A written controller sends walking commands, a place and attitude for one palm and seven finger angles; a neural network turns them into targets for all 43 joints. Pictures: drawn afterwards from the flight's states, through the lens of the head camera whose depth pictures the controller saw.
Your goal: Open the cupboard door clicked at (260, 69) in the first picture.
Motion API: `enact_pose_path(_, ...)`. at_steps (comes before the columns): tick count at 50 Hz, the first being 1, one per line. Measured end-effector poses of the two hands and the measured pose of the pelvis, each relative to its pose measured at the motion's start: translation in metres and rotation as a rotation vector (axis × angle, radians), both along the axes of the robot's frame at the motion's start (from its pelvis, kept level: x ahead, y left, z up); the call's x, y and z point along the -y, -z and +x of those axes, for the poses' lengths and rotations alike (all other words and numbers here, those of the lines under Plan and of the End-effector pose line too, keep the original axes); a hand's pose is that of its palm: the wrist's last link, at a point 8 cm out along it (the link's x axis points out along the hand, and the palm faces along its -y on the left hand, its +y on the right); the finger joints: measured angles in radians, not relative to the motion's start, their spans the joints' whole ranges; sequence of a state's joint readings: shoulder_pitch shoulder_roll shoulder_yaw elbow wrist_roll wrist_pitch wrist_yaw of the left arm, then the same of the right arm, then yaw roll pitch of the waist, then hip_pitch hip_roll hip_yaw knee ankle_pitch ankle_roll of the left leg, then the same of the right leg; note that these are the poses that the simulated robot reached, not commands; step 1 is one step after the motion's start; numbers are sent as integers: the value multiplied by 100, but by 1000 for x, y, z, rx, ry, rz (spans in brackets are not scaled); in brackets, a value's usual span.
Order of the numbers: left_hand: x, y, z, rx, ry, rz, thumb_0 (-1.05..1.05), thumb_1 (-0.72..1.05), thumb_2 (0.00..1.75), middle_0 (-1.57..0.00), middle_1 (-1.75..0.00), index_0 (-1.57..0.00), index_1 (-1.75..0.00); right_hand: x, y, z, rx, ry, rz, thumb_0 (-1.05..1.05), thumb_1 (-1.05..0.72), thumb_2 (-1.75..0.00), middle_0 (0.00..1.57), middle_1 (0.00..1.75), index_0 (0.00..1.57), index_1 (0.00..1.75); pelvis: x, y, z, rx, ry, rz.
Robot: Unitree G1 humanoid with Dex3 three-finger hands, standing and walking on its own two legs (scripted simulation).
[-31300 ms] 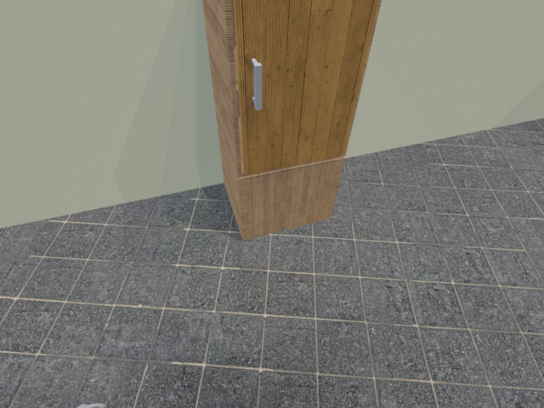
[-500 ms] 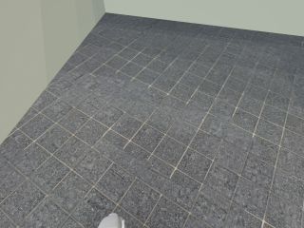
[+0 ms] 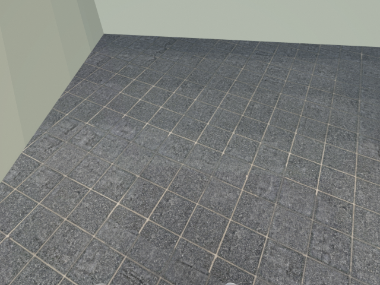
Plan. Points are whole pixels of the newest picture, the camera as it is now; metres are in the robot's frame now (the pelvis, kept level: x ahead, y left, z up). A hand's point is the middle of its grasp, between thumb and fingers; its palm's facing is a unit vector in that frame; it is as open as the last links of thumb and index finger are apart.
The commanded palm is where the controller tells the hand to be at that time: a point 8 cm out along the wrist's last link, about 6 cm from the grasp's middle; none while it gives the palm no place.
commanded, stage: turn to face it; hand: left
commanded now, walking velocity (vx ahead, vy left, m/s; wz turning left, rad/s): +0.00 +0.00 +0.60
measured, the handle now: out of the picture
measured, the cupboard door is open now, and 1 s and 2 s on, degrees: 43 43 43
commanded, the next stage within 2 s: none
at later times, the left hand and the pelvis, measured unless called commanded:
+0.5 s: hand (108, 276) +0.17 +0.20 -0.15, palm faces +0.29 -0.93 -0.23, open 7.3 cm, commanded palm none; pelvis +0.12 -0.02 +0.01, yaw +16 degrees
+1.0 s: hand out of the picture +0.06 +0.15 -0.17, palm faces +0.59 -0.76 -0.26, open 7.4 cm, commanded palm none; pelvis +0.16 -0.04 +0.00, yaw +36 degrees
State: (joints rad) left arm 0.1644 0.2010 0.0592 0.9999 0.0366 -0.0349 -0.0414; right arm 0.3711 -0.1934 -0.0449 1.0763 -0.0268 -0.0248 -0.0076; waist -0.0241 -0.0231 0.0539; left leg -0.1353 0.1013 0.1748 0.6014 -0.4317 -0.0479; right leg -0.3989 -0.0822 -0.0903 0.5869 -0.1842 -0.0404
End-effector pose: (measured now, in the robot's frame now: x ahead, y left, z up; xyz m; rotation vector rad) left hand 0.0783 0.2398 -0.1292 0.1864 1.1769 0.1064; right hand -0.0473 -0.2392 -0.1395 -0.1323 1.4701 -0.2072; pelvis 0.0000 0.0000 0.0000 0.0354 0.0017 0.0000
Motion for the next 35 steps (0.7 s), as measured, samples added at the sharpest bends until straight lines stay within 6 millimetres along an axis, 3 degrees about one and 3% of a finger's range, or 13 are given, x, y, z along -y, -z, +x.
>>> enact_pose_path(4, 13, -4, 35, 39, -35, 1, 0, 91, 90, -19, -30, -20, -30, 8, -1, 22, -79, -6, -1, 0, -92, -90, 20, 30, 20, 30, 6, -3, 27, 10, -52, -33)
enact_pose_path(7, 19, -6, 45, 33, -77, -17, 0, 91, 90, -19, -30, -20, -30, 6, -12, 60, -53, -36, -1, 0, -92, -90, 19, 29, 20, 30, 9, -12, 46, 1, -91, -31)
enact_pose_path(11, 11, -2, 54, 31, -149, -28, -1, 93, 90, -20, -30, -21, -30, -4, -18, 122, 24, -111, 5, 0, -92, -90, 19, 29, 20, 30, 7, -14, 68, -7, -143, -32)
enact_pose_path(16, -6, 19, 53, -25, -217, -33, -1, 92, 90, -20, -30, -21, -30, -18, -8, 195, 139, -205, -5, 0, -91, -90, 20, 30, 20, 30, -4, 2, 92, -16, -189, -52)
enact_pose_path(22, -12, 3, 60, -37, -292, 7, 0, 92, 90, -19, -30, -20, -30, -14, -17, 256, 195, -305, -8, 0, -92, -90, 20, 30, 20, 30, 7, -7, 111, -32, -251, -50)
enact_pose_path(29, 2, -16, 65, 36, -362, 90, 0, 91, 90, -20, -30, -20, -30, 19, -5, 321, 217, -389, 9, 0, -91, -90, 20, 30, 20, 30, 38, -2, 134, -31, -338, -25)
enact_pose_path(35, 28, -26, 33, -26, -458, 94, 0, 91, 90, -20, -30, -20, -30, 26, -20, 382, 243, -482, 3, 0, -91, -90, 20, 30, 20, 30, 50, -14, 148, -18, -428, -1)
